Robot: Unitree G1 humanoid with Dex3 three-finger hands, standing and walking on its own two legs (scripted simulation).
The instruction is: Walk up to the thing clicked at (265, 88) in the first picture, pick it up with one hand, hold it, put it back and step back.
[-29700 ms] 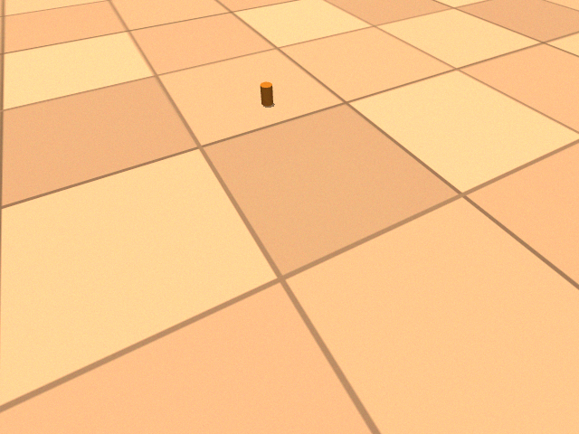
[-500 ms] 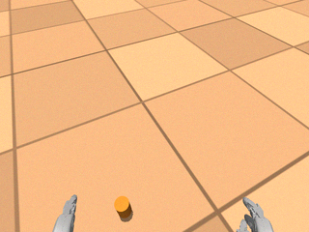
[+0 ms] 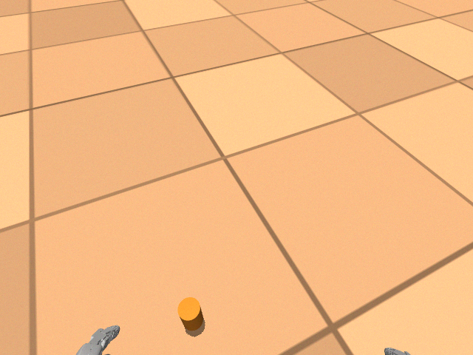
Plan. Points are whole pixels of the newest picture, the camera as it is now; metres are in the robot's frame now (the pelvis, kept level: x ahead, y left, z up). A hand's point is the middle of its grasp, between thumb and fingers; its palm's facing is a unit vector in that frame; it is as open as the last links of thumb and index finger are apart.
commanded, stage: stand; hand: left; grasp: from the side
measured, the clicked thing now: (191, 314) +0.40 +0.20 -0.68
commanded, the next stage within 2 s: step back in 1.98 s
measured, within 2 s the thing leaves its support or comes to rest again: neither
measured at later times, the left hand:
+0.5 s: hand out of the picture +0.04 +0.26 -0.12, palm faces -0.01 -0.94 -0.35, open 7.4 cm
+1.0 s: hand out of the picture +0.04 +0.25 -0.12, palm faces -0.03 -0.94 -0.35, open 7.4 cm
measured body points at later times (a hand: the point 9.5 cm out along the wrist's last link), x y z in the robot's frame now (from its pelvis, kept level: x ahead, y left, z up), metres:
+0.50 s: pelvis -0.01 +0.01 +0.04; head -0.01 +0.00 +0.49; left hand +0.04 +0.30 -0.10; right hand +0.06 -0.27 -0.11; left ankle +0.01 +0.13 -0.71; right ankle +0.01 -0.12 -0.71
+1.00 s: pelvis -0.01 +0.00 +0.04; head -0.01 +0.00 +0.49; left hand +0.04 +0.30 -0.10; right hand +0.04 -0.29 -0.10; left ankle +0.01 +0.13 -0.71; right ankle +0.01 -0.12 -0.71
